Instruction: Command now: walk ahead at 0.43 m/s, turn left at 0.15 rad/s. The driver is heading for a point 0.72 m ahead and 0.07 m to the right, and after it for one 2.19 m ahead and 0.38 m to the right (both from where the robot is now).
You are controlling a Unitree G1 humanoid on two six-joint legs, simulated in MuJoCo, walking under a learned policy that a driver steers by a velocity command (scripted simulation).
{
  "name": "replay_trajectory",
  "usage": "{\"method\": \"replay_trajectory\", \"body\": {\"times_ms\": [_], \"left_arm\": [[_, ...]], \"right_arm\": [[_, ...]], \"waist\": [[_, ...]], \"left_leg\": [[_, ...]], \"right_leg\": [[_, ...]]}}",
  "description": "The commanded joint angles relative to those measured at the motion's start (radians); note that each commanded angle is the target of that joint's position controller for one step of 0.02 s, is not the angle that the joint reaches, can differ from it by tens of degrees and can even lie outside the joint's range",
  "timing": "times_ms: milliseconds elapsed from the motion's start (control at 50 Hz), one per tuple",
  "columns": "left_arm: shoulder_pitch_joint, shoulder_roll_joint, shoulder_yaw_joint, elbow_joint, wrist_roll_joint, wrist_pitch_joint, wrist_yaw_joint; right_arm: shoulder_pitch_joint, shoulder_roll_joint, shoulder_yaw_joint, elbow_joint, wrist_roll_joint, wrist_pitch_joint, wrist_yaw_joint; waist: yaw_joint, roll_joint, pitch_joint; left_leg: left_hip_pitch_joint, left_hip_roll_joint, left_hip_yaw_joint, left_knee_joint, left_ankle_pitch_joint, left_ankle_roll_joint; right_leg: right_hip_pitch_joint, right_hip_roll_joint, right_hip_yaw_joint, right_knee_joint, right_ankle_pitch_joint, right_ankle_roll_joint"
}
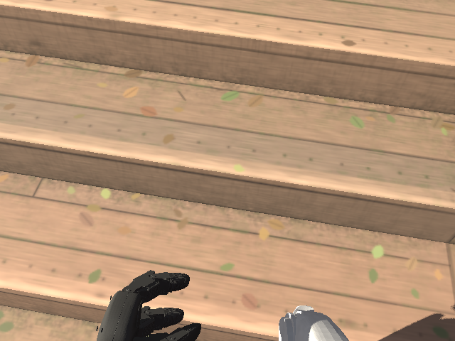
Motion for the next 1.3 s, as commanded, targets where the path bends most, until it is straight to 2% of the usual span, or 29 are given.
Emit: {"method": "replay_trajectory", "body": {"times_ms": [20, 40, 60, 80, 120, 140, 200, 280, 300, 320, 360, 380, 420, 500, 520, 540, 640, 660, 740, 760, 780, 800, 840, 920, 1020, 1160, 1220, 1260, 1300], "left_arm": [[0.337, 0.148, 0.063, 0.051, -0.028, -0.016, 0.014], [0.450, 0.196, 0.085, 0.100, -0.013, -0.031, 0.014], [0.502, 0.281, 0.112, 0.146, 0.016, -0.047, 0.019], [0.570, 0.365, 0.139, 0.222, 0.005, -0.030, 0.034], [0.306, 0.231, 0.138, 0.216, -0.047, -0.023, 0.037], [0.290, 0.098, 0.084, 0.236, 0.038, -0.064, -0.056], [0.178, 0.003, 0.061, 0.368, 0.032, -0.098, -0.080], [0.196, 0.078, 0.065, 0.363, 0.062, -0.117, -0.076], [0.366, 0.088, 0.079, 0.463, -0.061, -0.133, -0.017], [0.478, 0.090, 0.068, 0.497, -0.061, -0.147, 0.005], [0.532, 0.150, 0.092, 0.501, -0.043, -0.148, 0.028], [0.547, 0.200, 0.093, 0.438, 0.053, -0.140, -0.045], [0.593, 0.127, 0.082, 0.465, 0.119, -0.105, -0.090], [0.655, 0.055, 0.043, 0.536, 0.090, -0.098, -0.090], [0.610, 0.156, 0.100, 0.519, -0.053, -0.131, -0.019], [0.590, 0.147, 0.090, 0.533, -0.061, -0.149, 0.010], [0.663, 0.152, 0.124, 0.575, -0.060, -0.119, 0.057], [0.648, 0.083, 0.065, 0.562, 0.055, -0.127, -0.075], [0.513, 0.358, 0.139, 0.464, 0.007, -0.151, -0.130], [0.609, 0.282, 0.160, 0.471, -0.102, -0.141, -0.055], [0.660, 0.192, 0.095, 0.492, 0.085, -0.139, -0.146], [0.549, 0.193, 0.141, 0.454, 0.035, -0.113, -0.182], [0.463, 0.123, 0.140, 0.445, -0.019, -0.124, -0.151], [0.395, 0.074, 0.090, 0.421, -0.030, -0.095, -0.106], [0.261, 0.108, 0.091, 0.400, -0.046, -0.089, -0.146], [-0.156, 0.119, 0.061, 0.211, -0.054, -0.057, -0.071], [-0.192, 0.083, 0.064, 0.183, -0.030, -0.012, -0.092], [-0.154, 0.103, 0.067, 0.138, -0.055, 0.018, -0.112], [0.026, 0.164, 0.099, 0.183, -0.045, 0.012, -0.104]], "right_arm": [[-0.044, -0.254, -0.063, -0.081, 0.013, -0.033, -0.002], [-0.104, -0.287, -0.085, -0.091, 0.027, -0.043, 0.017], [-0.087, -0.220, -0.084, -0.109, 0.012, -0.060, 0.027], [0.030, -0.084, -0.071, -0.140, 0.003, -0.059, 0.060], [-0.086, -0.067, -0.068, -0.200, -0.066, -0.021, 0.075], [-0.175, -0.107, -0.069, -0.212, -0.002, 0.011, 0.114], [-0.110, -0.010, -0.023, -0.226, -0.047, 0.018, 0.095], [-0.196, -0.057, -0.014, -0.244, -0.019, 0.023, 0.120], [-0.214, 0.019, -0.013, -0.255, -0.050, 0.027, 0.055], [-0.180, 0.044, -0.007, -0.221, -0.039, 0.036, 0.024], [-0.208, 0.045, -0.012, -0.232, -0.042, 0.048, 0.006], [-0.324, -0.063, -0.016, -0.269, -0.043, 0.058, 0.068], [-0.416, -0.069, -0.023, -0.279, -0.055, 0.054, 0.048], [-0.453, -0.001, 0.028, -0.271, -0.071, 0.018, 0.059], [-0.635, 0.087, 0.030, -0.399, -0.069, 0.022, 0.039], [-0.704, 0.082, 0.039, -0.453, -0.056, 0.029, 0.031], [-0.676, 0.089, 0.054, -0.533, -0.039, 0.057, 0.052], [-0.816, 0.072, 0.075, -0.526, -0.074, 0.102, 0.123], [-0.497, -0.025, 0.036, -0.380, -0.032, 0.060, 0.152], [-0.202, -0.020, -0.004, -0.298, -0.023, 0.024, 0.080], [-0.073, -0.130, 0.010, -0.229, -0.030, 0.052, 0.091], [0.144, -0.275, -0.054, -0.162, -0.081, 0.059, 0.093], [0.015, -0.225, -0.057, -0.058, -0.059, -0.002, 0.099], [-0.341, 0.097, 0.033, -0.036, -0.089, -0.011, 0.127], [-0.221, 0.035, 0.021, 0.002, -0.123, -0.051, 0.081], [0.195, 0.009, 0.046, 0.147, -0.182, -0.028, 0.115], [0.079, -0.034, 0.049, 0.089, -0.129, -0.044, 0.136], [0.027, -0.178, 0.028, 0.067, -0.085, -0.083, 0.143], [0.008, -0.284, -0.009, 0.064, -0.045, -0.092, 0.138]], "waist": [[0.219, 0.170, -0.304], [0.273, 0.155, -0.357], [0.258, -0.013, -0.343], [0.165, -0.407, -0.426], [0.052, -0.040, -0.214], [0.150, -0.012, 0.023], [-0.020, 0.036, -0.070], [-0.041, -0.003, -0.145], [-0.052, 0.131, -0.027], [-0.031, 0.060, -0.037], [-0.002, -0.072, -0.057], [0.082, -0.431, -0.188], [0.141, -0.149, -0.013], [0.116, -0.071, -0.005], [0.083, 0.014, 0.041], [0.074, 0.019, 0.083], [0.121, -0.141, 0.014], [0.071, -0.108, -0.151], [-0.065, -0.222, -0.250], [-0.091, -0.182, -0.388], [-0.182, 0.145, -0.530], [-0.207, 0.240, -0.428], [-0.073, 0.224, -0.133], [0.148, -0.082, -0.104], [0.126, 0.053, -0.066], [-0.024, 0.085, -0.051], [0.051, 0.110, -0.014], [0.156, 0.122, -0.088], [0.215, 0.173, -0.059]], "left_leg": [[-0.083, 0.258, -0.011, 0.320, 1.790, 0.057], [-0.041, 0.233, 0.017, 0.554, 1.775, 0.038], [-0.210, 0.115, 0.015, 0.903, 1.080, -0.002], [-0.502, -0.186, -0.049, 1.348, -0.050, -0.080], [-0.706, -0.067, -0.068, 1.693, -0.025, -0.065], [-0.974, -0.092, -0.281, 1.867, 0.097, 0.016], [-1.063, -0.040, -0.249, 1.738, 0.137, 0.129], [-1.032, 0.063, -0.042, 1.548, 0.209, -0.014], [-0.879, 0.047, 0.062, 1.415, 0.213, -0.068], [-0.898, 0.048, 0.133, 1.485, 0.158, -0.094], [-1.025, 0.076, 0.155, 1.513, 0.096, -0.113], [-1.230, 0.030, 0.101, 1.826, 0.003, -0.130], [-1.670, 0.017, -0.149, 1.989, 0.010, -0.010], [-1.843, 0.091, -0.061, 1.930, 0.124, 0.077], [-1.634, 0.114, 0.166, 1.943, -0.098, -0.039], [-1.588, 0.149, 0.169, 1.857, -0.150, -0.070], [-1.175, 0.223, 0.205, 1.265, -0.210, -0.025], [-1.058, 0.148, 0.178, 1.190, -0.429, 0.033], [-0.723, -0.004, 0.310, 0.906, -0.169, 0.044], [-0.334, 0.029, 0.097, 0.941, -0.274, 0.096], [0.069, 0.199, -0.373, 0.619, 0.014, 0.225], [0.051, 0.337, -0.789, 0.292, -0.015, 0.228], [-0.278, 0.345, -0.591, 0.282, -0.213, 0.106], [-0.543, 0.326, -0.178, 0.265, 0.022, 0.023], [-0.526, 0.198, 0.213, 0.165, 0.106, -0.015], [-0.022, 0.303, 0.202, 0.073, 0.314, 0.001], [-0.188, 0.333, 0.328, -0.016, 0.783, -0.004], [-0.377, 0.345, 0.376, 0.070, 1.628, 0.003], [-0.115, 0.402, 0.338, 0.250, 1.783, 0.003]], "right_leg": [[0.778, 0.098, 0.020, -0.312, 0.086, -0.036], [0.883, 0.107, 0.063, -0.532, 0.118, -0.054], [1.016, -0.069, 0.418, -0.730, 0.380, -0.150], [1.165, -0.336, 0.960, -1.013, 1.079, -0.300], [0.870, -0.308, 0.929, -1.051, 0.347, -0.318], [0.742, -0.267, 0.826, -1.099, 0.251, -0.319], [0.700, -0.162, 0.449, -1.146, 0.418, -0.209], [0.627, -0.046, 0.150, -1.168, 0.385, -0.110], [0.588, -0.100, 0.140, -1.152, 0.682, -0.085], [0.633, -0.109, 0.142, -1.140, 0.877, -0.092], [0.851, -0.131, 0.178, -1.144, 0.915, -0.110], [1.018, -0.125, 0.247, -1.159, 0.729, -0.183], [1.220, -0.266, 0.469, -1.160, 0.159, -0.222], [1.295, -0.271, 0.471, -1.238, 0.062, -0.234], [1.105, -0.256, 0.387, -1.305, 0.067, -0.161], [1.015, -0.232, 0.378, -1.347, 0.081, -0.149], [1.081, -0.216, 0.248, -1.566, 0.389, -0.152], [0.984, -0.293, 0.268, -1.500, 0.396, -0.148], [1.290, -0.271, 0.107, -1.170, 1.708, -0.146], [1.058, -0.169, 0.085, -0.830, 1.704, -0.048], [0.584, -0.080, 0.263, -0.606, 1.008, -0.053], [0.372, 0.122, 0.387, -0.076, 0.389, -0.026], [0.125, 0.118, 0.534, 0.437, 0.510, -0.083], [0.032, 0.036, 0.505, 0.600, 0.593, -0.207], [-0.047, 0.031, 0.288, 0.720, 0.455, -0.182], [-0.416, 0.024, 0.209, 0.356, 0.452, -0.189], [-0.116, -0.010, -0.003, 0.141, 0.287, -0.143], [0.389, 0.085, -0.066, -0.033, 0.266, -0.099], [0.423, 0.196, -0.086, -0.378, 0.071, -0.051]]}}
